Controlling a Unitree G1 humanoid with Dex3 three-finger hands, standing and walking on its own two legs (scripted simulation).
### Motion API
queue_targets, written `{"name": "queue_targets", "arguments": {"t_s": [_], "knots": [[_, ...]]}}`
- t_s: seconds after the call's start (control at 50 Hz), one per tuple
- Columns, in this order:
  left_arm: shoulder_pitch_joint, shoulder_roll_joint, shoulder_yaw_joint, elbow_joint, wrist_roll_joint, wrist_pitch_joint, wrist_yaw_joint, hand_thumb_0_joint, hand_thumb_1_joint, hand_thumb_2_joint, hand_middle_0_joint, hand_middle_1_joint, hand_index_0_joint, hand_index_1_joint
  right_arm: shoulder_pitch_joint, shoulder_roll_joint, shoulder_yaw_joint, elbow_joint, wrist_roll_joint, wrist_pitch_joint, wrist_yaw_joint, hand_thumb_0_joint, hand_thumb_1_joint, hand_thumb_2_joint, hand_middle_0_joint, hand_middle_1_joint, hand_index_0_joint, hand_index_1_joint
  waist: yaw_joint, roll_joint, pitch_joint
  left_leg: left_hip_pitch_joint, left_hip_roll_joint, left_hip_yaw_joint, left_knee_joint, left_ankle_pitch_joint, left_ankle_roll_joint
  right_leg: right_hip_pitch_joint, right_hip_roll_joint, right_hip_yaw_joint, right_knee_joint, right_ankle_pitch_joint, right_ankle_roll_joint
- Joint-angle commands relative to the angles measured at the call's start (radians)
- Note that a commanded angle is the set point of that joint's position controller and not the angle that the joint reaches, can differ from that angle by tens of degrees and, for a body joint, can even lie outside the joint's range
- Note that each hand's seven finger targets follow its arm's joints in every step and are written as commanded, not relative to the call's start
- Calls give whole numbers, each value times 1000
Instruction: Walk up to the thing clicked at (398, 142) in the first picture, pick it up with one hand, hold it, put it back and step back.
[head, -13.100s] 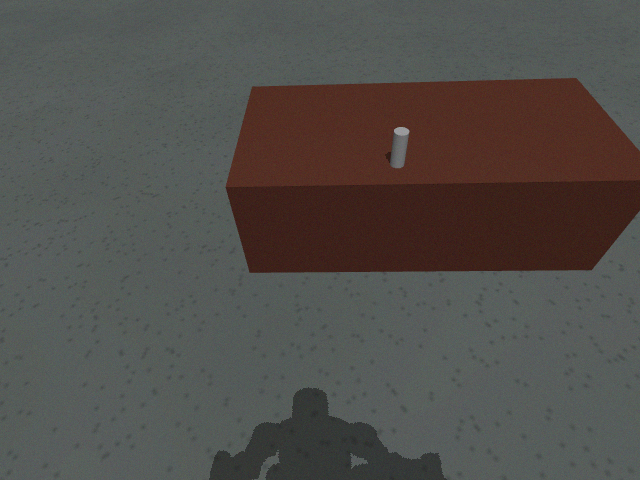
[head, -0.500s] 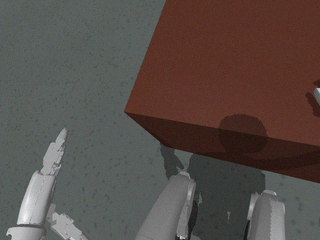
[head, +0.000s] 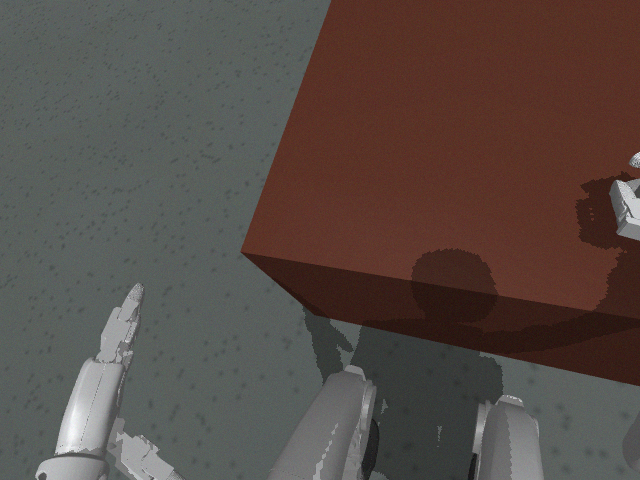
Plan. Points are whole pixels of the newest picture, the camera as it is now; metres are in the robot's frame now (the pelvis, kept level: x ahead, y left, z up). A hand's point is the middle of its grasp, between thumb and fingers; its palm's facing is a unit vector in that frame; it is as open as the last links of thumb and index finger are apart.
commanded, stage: settle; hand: right
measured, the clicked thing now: out of the picture +0.49 -0.24 -0.02
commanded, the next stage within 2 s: lift in 0.30 s
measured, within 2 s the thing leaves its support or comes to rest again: neither
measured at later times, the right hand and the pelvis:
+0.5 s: hand out of the picture +0.49 -0.23 +0.00, palm faces +0.21 +0.98 +0.01, open 6.1 cm; pelvis +0.01 +0.00 +0.03, yaw +0 degrees
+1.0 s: hand out of the picture +0.44 -0.23 +0.08, palm faces +0.23 +0.97 -0.01, open 6.1 cm; pelvis +0.03 -0.01 +0.07, yaw -2 degrees
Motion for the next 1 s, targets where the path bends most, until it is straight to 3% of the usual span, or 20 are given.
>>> {"name": "queue_targets", "arguments": {"t_s": [0.0, 0.14, 0.26, 0.32, 0.36, 0.44, 0.52, 0.58, 0.62, 0.7, 0.72, 0.74, 0.78, 0.8, 0.82, 0.86, 0.88, 0.92, 0.94, 0.98], "knots": [[73, 161, 131, -135, -6, -48, 27, 0, -574, 65, -56, -50, -47, -61, -322, -206, 1, -173, 23, -77, 9, 0, -618, -1295, 1381, 1406, 1393, 1407, -12, -276, -479, 235, -29, 9, -185, 257, 50, 468, 31, -19, -223, 241, -33], [49, 170, 131, -127, -3, -52, 36, 0, -571, 63, -54, -50, -45, -60, -362, -205, 9, -243, 31, -87, 9, 0, -643, -1321, 1358, 1414, 1370, 1414, -23, -285, -530, 283, -27, 4, -218, 254, 50, 524, 31, -20, -258, 235, -30], [55, 164, 117, -88, 6, -40, 40, 0, -574, 64, -53, -48, -43, -60, -370, -216, 6, -234, 29, -93, -1, 0, -653, -1332, 1379, 1431, 1391, 1431, -22, -291, -536, 304, -30, 8, -229, 318, 47, 570, 29, -20, -257, 323, -30], [53, 146, 98, -57, 9, -33, 36, 0, -573, 62, -52, -48, -42, -59, -344, -178, 22, -206, 31, -90, 2, 0, -661, -1352, 1388, 1448, 1400, 1449, -26, -287, -522, 307, -30, 10, -229, 348, 46, 573, 30, -21, -258, 367, -31], [30, 162, 106, -82, 8, -30, 36, 0, -571, 60, -52, -49, -43, -58, -347, -216, 5, -213, 26, -89, -5, 0, -651, -1342, 1372, 1436, 1385, 1436, -42, -275, -555, 344, -29, 1, -241, 368, 42, 569, 31, -25, -256, 375, -37], [44, 170, 122, -90, 3, -21, 35, 0, -558, 56, -51, -50, -46, -55, -314, -168, 21, -207, 30, -76, -8, 0, -612, -1325, 1394, 1437, 1401, 1437, -26, -240, -546, 371, -31, 4, -268, 365, 40, 584, 30, -22, -279, 358, -39], [48, 157, 112, -112, 2, -13, 32, 0, -555, 54, -50, -49, -46, -53, -322, -170, 27, -264, 27, -78, -20, 0, -637, -1342, 1424, 1462, 1431, 1462, -47, -281, -583, 398, -31, 7, -280, 374, 44, 654, 32, -27, -308, 393, -30], [68, 107, 73, -21, 2, -7, 25, 0, -553, 52, -50, -49, -46, -52, -265, -121, 46, -225, 33, -71, -20, 0, -624, -1331, 1410, 1449, 1417, 1450, -64, -262, -470, 379, -30, 6, -296, 372, 41, 617, 32, -32, -321, 389, -32], [23, 125, 74, -81, 4, -12, 28, 0, -556, 52, -50, -49, -46, -53, -301, -157, 33, -319, 34, -80, -28, 0, -629, -1308, 1396, 1426, 1401, 1426, -83, -286, -547, 407, -27, 7, -293, 362, 47, 672, 30, -30, -347, 401, -22], [51, 99, 63, -5, 4, -5, 28, 0, -557, 53, -50, -50, -46, -54, -233, -76, 79, -310, 43, -68, -28, 0, -652, -1320, 1407, 1436, 1411, 1436, -87, -270, -477, 431, -25, 3, -328, 357, 45, 664, 35, -39, -377, 367, -26], [38, 114, 78, -25, 0, -6, 31, 0, -558, 53, -50, -50, -46, -54, -248, -83, 80, -367, 46, -68, -32, 0, -643, -1318, 1400, 1433, 1405, 1433, -87, -266, -519, 453, -24, -3, -340, 360, 42, 686, 35, -40, -382, 362, -28], [11, 133, 87, -43, 0, -4, 35, 0, -555, 50, -50, -50, -47, -53, -275, -134, 50, -427, 44, -68, -44, 0, -650, -1320, 1409, 1437, 1413, 1438, -114, -268, -561, 479, -23, -1, -339, 355, 44, 713, 36, -40, -397, 364, -25], [56, 92, 58, 27, 1, 6, 29, 0, -558, 54, -49, -51, -45, -55, -185, -6, 125, -357, 52, -47, -42, 0, -624, -1331, 1410, 1450, 1418, 1450, -103, -239, -471, 473, -27, 4, -363, 342, 42, 700, 38, -43, -422, 346, -26], [48, 93, 62, 31, -7, 6, 30, 0, -561, 55, -50, -50, -45, -55, -173, 20, 133, -385, 60, -42, -41, 0, -637, -1320, 1402, 1436, 1407, 1436, -107, -214, -452, 476, -26, 9, -369, 345, 42, 705, 37, -40, -432, 352, -25], [31, 117, 84, 5, -13, 6, 38, 0, -560, 53, -50, -48, -44, -53, -181, -75, 79, -471, 60, -45, -52, 0, -621, -1312, 1393, 1429, 1400, 1429, -130, -236, -512, 504, -23, 5, -375, 353, 43, 753, 36, -40, -444, 373, -23], [14, 112, 73, 11, -13, 14, 38, 0, -568, 59, -50, -47, -42, -55, -135, 11, 145, -452, 64, -30, -53, 0, -599, -1297, 1380, 1415, 1387, 1415, -122, -211, -479, 527, -23, 11, -393, 349, 44, 767, 37, -42, -472, 368, -21], [23, 128, 96, 22, -16, 18, 42, 0, -560, 53, -50, -48, -44, -53, -115, 13, 142, -465, 68, -21, -54, 0, -624, -1317, 1398, 1435, 1405, 1435, -122, -187, -467, 539, -22, 9, -408, 358, 39, 776, 37, -43, -477, 370, -25], [27, 101, 66, 64, -22, 25, 44, 0, -572, 61, -50, -45, -40, -55, -134, 1, 131, -527, 82, -14, -62, 0, -611, -1314, 1393, 1432, 1401, 1432, -137, -182, -408, 554, -18, 3, -430, 338, 39, 747, 43, -53, -499, 334, -25], [11, 71, 38, 77, -22, 25, 42, 0, -570, 60, -49, -45, -40, -54, -81, 77, 187, -472, 77, -2, -60, 0, -584, -1313, 1385, 1431, 1395, 1431, -142, -163, -383, 564, -17, 2, -441, 333, 39, 751, 42, -54, -518, 327, -26], [-1, 100, 69, 80, -31, 27, 50, 0, -565, 55, -49, -44, -41, -52, -89, 52, 179, -540, 84, 3, -65, 0, -608, -1308, 1392, 1429, 1400, 1429, -148, -158, -381, 581, -12, 0, -457, 317, 40, 783, 42, -56, -545, 308, -23]]}}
